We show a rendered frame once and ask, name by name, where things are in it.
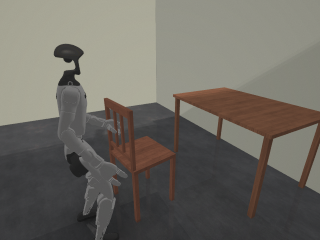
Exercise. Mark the table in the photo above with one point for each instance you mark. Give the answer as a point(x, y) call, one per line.
point(266, 117)

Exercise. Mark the left robot forearm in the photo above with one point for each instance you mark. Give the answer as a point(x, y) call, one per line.
point(93, 120)

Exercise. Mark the robot left hand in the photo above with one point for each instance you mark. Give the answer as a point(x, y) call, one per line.
point(110, 126)

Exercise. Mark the robot right hand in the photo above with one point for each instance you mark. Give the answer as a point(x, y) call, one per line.
point(107, 170)

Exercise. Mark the right robot upper arm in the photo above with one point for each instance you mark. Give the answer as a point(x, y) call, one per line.
point(70, 98)

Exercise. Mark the robot right thigh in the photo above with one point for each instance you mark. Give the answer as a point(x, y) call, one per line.
point(79, 168)

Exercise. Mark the chair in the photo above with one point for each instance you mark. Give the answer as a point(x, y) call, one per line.
point(137, 155)

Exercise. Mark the right robot forearm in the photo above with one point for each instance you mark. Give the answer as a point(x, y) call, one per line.
point(76, 144)

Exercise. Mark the robot head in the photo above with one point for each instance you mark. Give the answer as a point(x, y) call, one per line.
point(69, 52)

